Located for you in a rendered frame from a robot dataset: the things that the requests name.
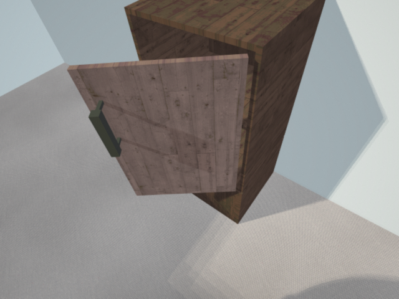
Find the handle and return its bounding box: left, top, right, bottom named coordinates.
left=89, top=100, right=122, bottom=157

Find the cupboard door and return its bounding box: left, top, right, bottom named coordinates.
left=67, top=54, right=249, bottom=196

